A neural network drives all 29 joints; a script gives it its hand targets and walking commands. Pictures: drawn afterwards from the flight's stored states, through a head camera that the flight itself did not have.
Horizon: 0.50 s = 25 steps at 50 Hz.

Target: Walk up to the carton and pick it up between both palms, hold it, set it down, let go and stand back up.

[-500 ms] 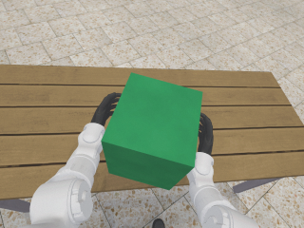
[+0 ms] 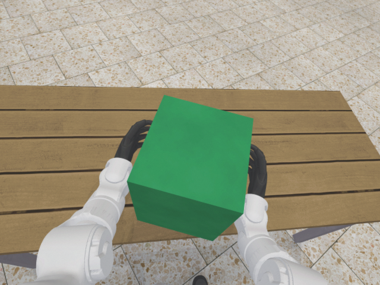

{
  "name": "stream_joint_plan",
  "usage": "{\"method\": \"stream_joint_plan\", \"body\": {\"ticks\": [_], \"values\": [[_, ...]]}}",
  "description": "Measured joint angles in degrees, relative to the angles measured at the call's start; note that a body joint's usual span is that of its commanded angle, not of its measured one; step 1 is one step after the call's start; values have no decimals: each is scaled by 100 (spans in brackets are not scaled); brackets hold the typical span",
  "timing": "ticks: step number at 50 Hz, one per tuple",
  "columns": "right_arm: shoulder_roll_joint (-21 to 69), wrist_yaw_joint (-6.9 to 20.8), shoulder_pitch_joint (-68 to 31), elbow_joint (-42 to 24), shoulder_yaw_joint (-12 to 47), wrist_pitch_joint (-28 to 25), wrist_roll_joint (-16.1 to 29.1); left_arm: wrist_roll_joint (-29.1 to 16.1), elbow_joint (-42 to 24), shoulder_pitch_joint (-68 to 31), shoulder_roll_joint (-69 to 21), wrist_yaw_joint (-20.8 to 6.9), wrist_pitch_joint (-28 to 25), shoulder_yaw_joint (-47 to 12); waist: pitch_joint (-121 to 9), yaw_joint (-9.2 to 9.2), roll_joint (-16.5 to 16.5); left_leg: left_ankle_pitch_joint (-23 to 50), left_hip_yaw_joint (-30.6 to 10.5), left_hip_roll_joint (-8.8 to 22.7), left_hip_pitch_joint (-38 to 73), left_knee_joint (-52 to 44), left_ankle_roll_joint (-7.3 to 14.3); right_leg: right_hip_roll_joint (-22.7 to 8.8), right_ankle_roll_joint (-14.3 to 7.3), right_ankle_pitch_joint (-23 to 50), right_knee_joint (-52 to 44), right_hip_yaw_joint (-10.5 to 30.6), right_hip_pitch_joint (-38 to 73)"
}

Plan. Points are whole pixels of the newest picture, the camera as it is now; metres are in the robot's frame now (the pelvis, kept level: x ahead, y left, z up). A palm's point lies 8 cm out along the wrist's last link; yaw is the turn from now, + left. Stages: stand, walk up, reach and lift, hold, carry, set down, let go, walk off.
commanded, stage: reach and lift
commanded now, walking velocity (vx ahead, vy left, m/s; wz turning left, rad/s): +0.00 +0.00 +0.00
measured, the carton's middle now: (190, 173) +0.38 -0.05 -0.04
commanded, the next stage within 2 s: none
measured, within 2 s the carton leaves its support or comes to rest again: leaves its support in 0.32 s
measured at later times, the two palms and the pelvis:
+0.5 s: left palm (127, 143) +0.41 +0.09 +0.04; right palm (261, 179) +0.32 -0.19 +0.02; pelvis -0.01 +0.00 +0.00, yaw +0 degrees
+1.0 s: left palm (110, 136) +0.39 +0.11 +0.10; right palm (268, 161) +0.33 -0.18 +0.09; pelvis -0.01 +0.00 +0.01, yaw +0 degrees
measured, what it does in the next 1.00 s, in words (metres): stands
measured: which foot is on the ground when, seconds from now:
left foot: down 0.00-1.00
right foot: down 0.00-1.00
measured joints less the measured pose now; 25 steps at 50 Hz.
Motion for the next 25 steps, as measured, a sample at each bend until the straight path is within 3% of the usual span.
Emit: {"method": "stream_joint_plan", "body": {"ticks": [16,20,25], "values": [[-166,-14,430,-589,1180,590,969,-791,-356,330,-23,235,361,-894,-311,88,166,25,55,-26,-56,-4,12,-26,13,7,59,56,-104],[-182,-11,606,-1103,1473,926,1273,-1069,-597,364,23,311,555,-1288,-461,104,261,31,57,-36,-86,7,11,-37,10,-10,106,61,-150],[-284,4,579,-1601,1746,1564,1536,-1212,-721,241,32,362,888,-1332,-460,107,344,38,58,-57,105,-29,35,-59,18,-47,151,63,5]]}}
